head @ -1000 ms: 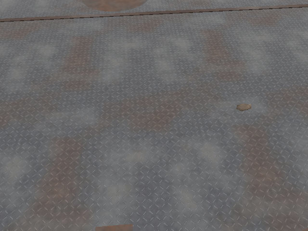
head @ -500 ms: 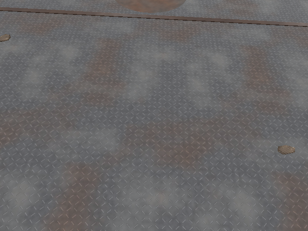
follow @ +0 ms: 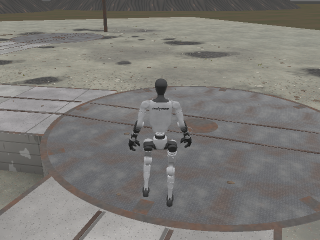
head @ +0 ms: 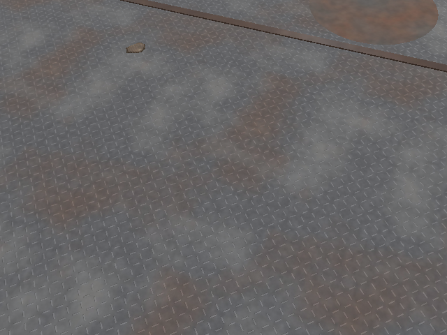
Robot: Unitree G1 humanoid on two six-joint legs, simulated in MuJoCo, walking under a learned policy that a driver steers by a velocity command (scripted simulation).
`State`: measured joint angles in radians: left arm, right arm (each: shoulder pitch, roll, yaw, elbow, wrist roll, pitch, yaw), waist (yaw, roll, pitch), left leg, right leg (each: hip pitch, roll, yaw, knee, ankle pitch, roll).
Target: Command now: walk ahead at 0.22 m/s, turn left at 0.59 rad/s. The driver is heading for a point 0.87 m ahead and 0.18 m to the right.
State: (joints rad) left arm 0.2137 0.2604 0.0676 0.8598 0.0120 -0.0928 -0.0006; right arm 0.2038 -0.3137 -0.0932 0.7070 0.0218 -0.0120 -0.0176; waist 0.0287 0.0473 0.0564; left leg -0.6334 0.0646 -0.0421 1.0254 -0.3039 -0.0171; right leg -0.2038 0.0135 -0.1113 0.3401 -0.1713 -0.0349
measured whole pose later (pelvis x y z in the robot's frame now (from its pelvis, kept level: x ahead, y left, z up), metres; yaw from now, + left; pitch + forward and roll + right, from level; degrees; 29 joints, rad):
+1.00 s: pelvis +0.14 +0.01 +0.00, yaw -9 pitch +3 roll +2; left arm 0.18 0.32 0.08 0.75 -0.02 0.03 0.03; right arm 0.07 -0.29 -0.09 0.74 0.01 0.00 -0.04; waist 0.03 0.00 0.04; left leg -0.40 -0.04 -0.08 0.72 -0.36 -0.08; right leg -0.28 0.05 0.15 0.48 -0.23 -0.03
